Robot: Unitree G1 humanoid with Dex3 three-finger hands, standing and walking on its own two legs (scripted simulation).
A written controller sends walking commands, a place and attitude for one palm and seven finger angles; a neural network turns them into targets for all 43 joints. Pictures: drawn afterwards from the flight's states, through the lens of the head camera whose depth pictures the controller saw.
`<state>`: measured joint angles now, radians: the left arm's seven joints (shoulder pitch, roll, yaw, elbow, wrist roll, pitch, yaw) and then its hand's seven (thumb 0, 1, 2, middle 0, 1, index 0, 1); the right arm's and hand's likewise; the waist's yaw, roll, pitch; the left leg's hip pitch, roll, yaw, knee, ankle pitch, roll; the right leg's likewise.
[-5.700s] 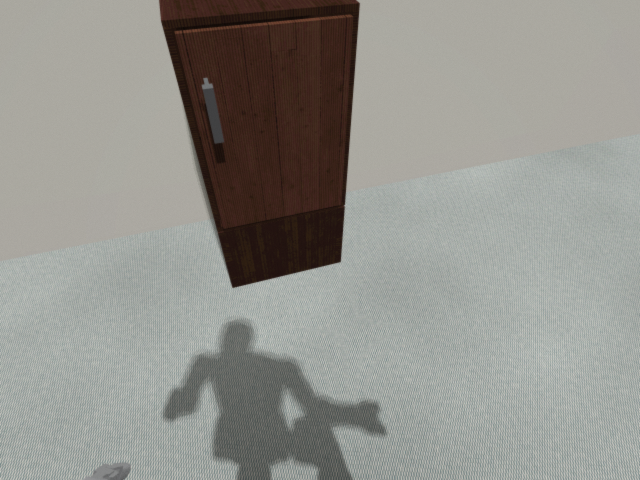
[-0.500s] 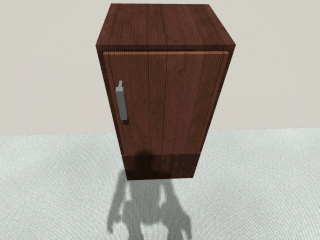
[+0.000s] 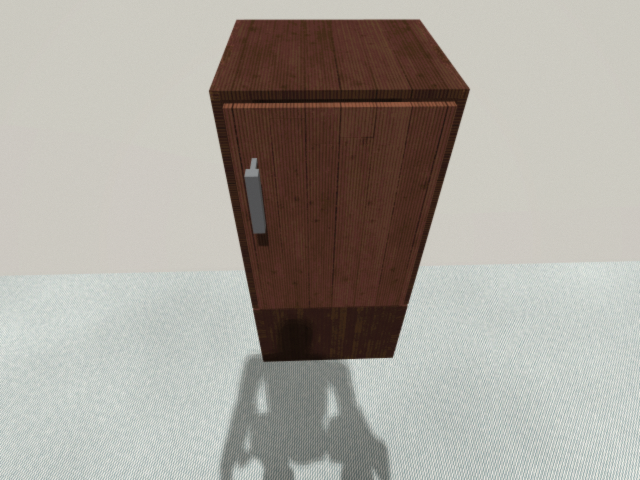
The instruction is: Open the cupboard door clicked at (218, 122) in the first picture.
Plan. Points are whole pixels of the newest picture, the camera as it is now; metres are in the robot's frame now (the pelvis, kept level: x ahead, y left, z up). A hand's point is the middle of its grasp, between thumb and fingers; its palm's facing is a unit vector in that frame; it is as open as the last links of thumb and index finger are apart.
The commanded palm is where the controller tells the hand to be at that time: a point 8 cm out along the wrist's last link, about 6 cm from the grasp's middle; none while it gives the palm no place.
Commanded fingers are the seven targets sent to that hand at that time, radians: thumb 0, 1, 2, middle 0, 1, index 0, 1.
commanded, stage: look again from close up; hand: left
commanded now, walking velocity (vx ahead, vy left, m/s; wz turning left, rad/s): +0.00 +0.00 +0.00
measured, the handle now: (256, 196) +0.62 +0.16 +0.00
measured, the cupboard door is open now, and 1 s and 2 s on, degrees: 0 0 0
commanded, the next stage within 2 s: shuffle to correct the standing spot in 0.04 s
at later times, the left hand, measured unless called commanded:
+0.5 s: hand out of the picture -0.04 +0.12 -0.18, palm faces +0.11 -0.98 -0.15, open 7.3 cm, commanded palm none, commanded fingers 0.00 0.90 0.90 -0.20 -0.30 -0.20 -0.30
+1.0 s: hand out of the picture +0.08 +0.12 -0.18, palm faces +0.12 -0.98 -0.17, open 7.3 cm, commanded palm none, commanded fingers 0.00 0.90 0.90 -0.20 -0.30 -0.20 -0.30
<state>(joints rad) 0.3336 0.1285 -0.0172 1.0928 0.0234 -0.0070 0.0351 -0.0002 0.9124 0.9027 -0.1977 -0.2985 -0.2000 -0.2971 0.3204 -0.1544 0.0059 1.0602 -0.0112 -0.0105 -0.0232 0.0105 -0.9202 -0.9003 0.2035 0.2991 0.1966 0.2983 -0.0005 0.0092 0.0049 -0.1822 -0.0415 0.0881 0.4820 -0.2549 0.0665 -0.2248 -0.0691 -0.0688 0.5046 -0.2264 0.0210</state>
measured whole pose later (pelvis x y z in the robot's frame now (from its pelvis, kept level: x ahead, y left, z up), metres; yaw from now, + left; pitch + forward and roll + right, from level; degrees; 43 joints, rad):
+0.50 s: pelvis +0.01 -0.03 +0.00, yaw +4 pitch -1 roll +0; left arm 0.42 0.13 0.03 1.07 0.04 0.00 0.01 0.00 0.91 0.90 -0.20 -0.30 -0.20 -0.30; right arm 0.40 -0.13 -0.02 1.09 -0.02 0.01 -0.03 0.01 -0.91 -0.90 0.20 0.30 0.20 0.30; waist -0.01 -0.01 -0.02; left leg -0.25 -0.01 0.01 0.56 -0.30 0.04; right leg -0.26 -0.02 -0.11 0.57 -0.30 -0.03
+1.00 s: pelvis +0.09 -0.04 +0.00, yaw +5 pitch +0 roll -1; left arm 0.30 0.14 0.04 1.04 0.03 0.02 0.03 0.02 0.94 0.90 -0.20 -0.30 -0.20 -0.30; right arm 0.30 -0.12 0.00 1.07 -0.02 -0.03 -0.05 0.01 -0.94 -0.90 0.20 0.30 0.20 0.30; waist -0.01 -0.02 0.04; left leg -0.23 0.05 0.14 0.49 -0.25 0.03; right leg -0.38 -0.07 -0.06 0.80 -0.35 0.01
